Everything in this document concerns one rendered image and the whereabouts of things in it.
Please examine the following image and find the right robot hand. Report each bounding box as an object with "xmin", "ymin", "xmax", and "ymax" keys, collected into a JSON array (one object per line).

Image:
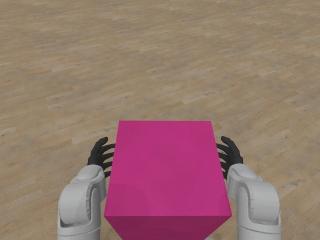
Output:
[{"xmin": 216, "ymin": 136, "xmax": 243, "ymax": 180}]

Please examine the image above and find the robot right forearm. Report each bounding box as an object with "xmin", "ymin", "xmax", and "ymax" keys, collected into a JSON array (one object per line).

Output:
[{"xmin": 226, "ymin": 163, "xmax": 282, "ymax": 240}]

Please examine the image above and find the left robot hand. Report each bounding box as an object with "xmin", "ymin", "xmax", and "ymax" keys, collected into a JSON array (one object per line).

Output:
[{"xmin": 87, "ymin": 136, "xmax": 116, "ymax": 178}]

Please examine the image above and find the robot left forearm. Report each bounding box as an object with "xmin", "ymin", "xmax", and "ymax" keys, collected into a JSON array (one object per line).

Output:
[{"xmin": 57, "ymin": 164, "xmax": 107, "ymax": 240}]

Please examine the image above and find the carton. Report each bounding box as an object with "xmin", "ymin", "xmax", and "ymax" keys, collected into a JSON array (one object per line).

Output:
[{"xmin": 104, "ymin": 120, "xmax": 232, "ymax": 240}]

